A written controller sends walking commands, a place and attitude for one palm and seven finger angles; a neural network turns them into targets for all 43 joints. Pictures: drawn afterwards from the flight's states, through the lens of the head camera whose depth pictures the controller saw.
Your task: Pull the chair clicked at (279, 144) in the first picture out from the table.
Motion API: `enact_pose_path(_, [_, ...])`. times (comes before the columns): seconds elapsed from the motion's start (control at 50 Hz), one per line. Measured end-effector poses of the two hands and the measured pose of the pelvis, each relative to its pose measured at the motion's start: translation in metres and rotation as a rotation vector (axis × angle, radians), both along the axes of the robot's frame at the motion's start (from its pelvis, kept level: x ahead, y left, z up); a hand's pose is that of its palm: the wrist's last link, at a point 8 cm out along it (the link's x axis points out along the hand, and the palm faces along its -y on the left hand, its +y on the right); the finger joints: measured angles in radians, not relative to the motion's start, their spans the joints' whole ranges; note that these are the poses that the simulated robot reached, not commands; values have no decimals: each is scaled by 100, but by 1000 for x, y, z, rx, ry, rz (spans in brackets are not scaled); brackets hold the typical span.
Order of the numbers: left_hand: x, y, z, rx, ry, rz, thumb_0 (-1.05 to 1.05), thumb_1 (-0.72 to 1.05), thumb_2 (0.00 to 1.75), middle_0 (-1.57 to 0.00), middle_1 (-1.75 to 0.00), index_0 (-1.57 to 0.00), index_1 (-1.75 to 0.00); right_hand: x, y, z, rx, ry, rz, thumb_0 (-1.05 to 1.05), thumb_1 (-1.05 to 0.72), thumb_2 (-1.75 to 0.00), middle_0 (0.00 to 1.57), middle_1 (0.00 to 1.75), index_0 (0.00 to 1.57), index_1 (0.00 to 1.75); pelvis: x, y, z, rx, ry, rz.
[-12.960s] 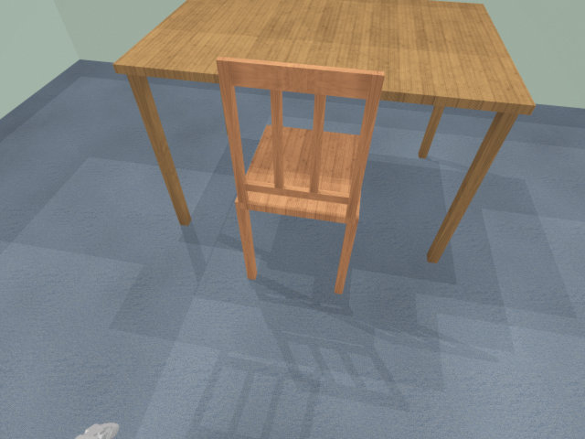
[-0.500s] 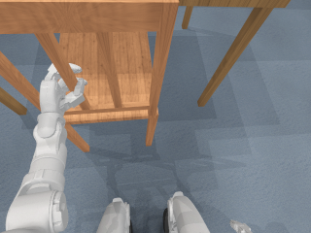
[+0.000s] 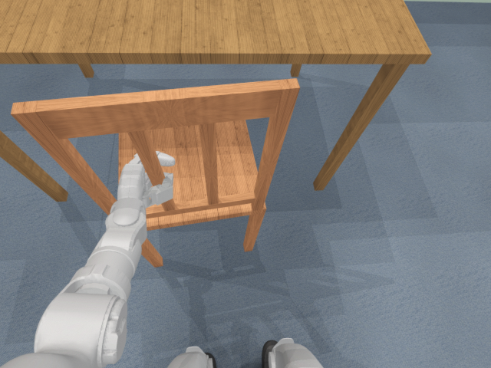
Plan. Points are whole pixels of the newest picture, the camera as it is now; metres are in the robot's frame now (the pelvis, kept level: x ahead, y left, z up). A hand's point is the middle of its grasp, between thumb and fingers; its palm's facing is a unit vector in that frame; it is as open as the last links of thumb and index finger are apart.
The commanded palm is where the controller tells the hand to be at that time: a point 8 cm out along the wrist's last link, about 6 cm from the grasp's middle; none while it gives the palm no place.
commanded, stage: step backward, pulling the chair out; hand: left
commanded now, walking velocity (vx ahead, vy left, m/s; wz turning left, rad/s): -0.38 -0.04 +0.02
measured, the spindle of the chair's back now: (156, 176) +0.45 +0.15 -0.06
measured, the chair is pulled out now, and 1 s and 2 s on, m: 0.06 0.20 0.25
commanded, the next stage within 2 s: none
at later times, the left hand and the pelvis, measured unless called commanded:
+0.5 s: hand (181, 236) +0.33 +0.10 -0.05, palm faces +0.02 -0.99 -0.16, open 5.4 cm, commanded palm +0.33 +0.15 -0.05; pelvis -0.07 -0.02 +0.00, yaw +0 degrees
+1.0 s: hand (176, 267) +0.28 +0.10 -0.05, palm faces +0.02 -0.98 -0.20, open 5.5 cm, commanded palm +0.29 +0.16 -0.05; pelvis -0.09 -0.03 -0.01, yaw +0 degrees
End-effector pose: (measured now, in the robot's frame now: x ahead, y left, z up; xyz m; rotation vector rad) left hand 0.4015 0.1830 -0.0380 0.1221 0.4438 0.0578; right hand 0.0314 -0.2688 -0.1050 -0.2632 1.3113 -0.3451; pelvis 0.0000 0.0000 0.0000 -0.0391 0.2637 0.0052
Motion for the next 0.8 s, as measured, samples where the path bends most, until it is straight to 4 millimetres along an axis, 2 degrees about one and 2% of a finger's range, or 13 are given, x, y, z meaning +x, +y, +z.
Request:
enact_pose_path(0.14, [-18, -11, 1, 13, 13, -19, 4, 69, 74, -28, -115, -49, -145, -18, -1, -8, 21, -10, -31, 0, -90, -90, 21, 30, 20, 30, -11, -2, 2, 15, -37, -28])
enact_pose_path(0.3, [-47, -23, 2, 16, 30, -11, 4, 69, 74, -27, -113, -49, -145, -35, 1, -14, 53, -51, -31, 1, -90, -90, 21, 30, 20, 30, -37, -10, 3, 25, -60, -22])
enact_pose_path(0.56, [-106, -33, 3, 41, 25, 4, 4, 66, 76, -30, -113, -49, -145, -56, -20, -21, 46, -147, 21, 1, -90, -90, 21, 30, 20, 30, -80, -25, -5, 42, -127, -5])
enact_pose_path(0.7, [-129, -33, 3, 47, 23, 5, 3, 66, 76, -30, -113, -49, -145, -64, -28, -16, 19, -174, 46, 1, -90, -90, 21, 30, 20, 30, -90, -25, -3, 43, -155, 1])
enact_pose_path(0.8, [-139, -31, 3, 52, 18, -10, 3, 66, 76, -29, -114, -49, -145, -63, -27, -12, 7, -193, 54, 1, -90, -90, 21, 30, 20, 30, -92, -23, -3, 46, -169, -3])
